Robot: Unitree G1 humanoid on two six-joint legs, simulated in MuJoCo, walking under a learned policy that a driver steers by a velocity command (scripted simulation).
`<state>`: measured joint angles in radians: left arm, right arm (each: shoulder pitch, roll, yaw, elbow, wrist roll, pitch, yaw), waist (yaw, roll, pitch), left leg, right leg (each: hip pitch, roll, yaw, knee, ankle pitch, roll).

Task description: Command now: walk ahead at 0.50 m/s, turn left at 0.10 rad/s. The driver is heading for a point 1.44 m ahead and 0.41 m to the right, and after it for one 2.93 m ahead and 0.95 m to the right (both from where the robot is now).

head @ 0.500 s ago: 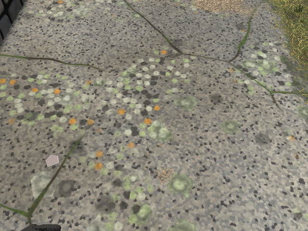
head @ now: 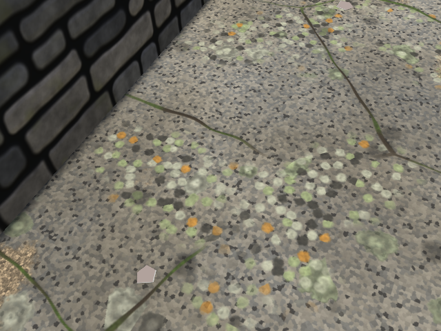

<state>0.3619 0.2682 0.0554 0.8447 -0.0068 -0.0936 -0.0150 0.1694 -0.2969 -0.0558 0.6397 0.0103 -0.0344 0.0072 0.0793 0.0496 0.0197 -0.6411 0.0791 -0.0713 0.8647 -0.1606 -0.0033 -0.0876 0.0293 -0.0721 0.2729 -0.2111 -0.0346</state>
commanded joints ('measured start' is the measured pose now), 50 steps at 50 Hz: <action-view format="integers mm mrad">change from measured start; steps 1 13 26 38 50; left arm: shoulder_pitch -44 -6 -250 39 -53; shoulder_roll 172 169 50 244 188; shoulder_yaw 33 22 2 78 58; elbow -51 -67 -159 -174 -178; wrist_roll -17 -44 -13 -10 -13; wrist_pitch -5 9 59 44 36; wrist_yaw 4 15 -22 -21 31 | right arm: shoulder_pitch -107 182 76 18 -175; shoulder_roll -9 -113 -135 -135 -50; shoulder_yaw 9 -37 -59 -32 -9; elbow -89 -8 100 28 -7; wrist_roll -2 -9 -15 34 -18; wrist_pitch -33 -46 -71 -96 -67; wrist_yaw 14 6 -17 -1 -1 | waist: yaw -10 -176 -119 53 -25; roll -114 115 -10 -161 -121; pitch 30 -171 55 -272 -5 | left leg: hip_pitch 25 832 553 -198 93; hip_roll -1 287 185 -65 -44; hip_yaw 45 -401 178 -20 14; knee -180 -566 -750 526 -226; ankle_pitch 126 -189 207 -366 220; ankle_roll -7 215 176 -8 -70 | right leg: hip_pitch -22 -686 -565 430 -163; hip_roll -229 -92 -155 -350 -119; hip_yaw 161 186 109 811 335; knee -122 982 495 -5 -49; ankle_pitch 262 -259 238 -175 154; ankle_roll -164 12 40 -339 -195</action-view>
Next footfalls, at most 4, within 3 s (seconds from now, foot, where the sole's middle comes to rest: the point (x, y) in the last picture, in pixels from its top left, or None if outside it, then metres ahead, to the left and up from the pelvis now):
0.18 left None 0.27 0.15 -0.78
0.70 right None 0.49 -0.17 -0.78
1.20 left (293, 233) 0.82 -0.13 -0.78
1.66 right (383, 217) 0.91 -0.44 -0.78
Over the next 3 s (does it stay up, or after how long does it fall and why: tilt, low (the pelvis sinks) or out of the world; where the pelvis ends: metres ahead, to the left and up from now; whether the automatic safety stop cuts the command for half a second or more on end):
stays up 1.21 -0.38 -0.01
